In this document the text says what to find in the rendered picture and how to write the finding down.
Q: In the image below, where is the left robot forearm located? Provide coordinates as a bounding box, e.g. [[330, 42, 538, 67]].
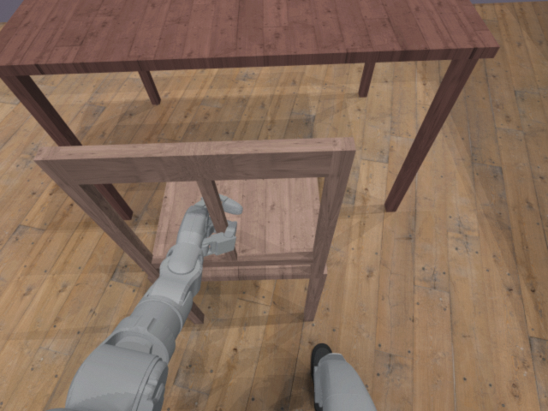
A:
[[65, 243, 204, 408]]

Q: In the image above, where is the robot right shin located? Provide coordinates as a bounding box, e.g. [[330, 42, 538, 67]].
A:
[[319, 353, 347, 363]]

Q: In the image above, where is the table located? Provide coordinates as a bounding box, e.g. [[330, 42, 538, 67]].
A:
[[0, 0, 500, 220]]

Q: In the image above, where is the left robot upper arm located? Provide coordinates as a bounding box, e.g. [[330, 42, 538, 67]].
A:
[[46, 344, 169, 411]]

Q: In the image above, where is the robot right thigh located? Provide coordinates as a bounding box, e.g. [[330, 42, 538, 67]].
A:
[[314, 360, 377, 411]]

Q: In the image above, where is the chair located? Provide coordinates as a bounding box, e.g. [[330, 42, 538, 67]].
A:
[[33, 137, 356, 325]]

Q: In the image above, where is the left robot hand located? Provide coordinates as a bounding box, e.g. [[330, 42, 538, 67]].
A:
[[176, 194, 243, 257]]

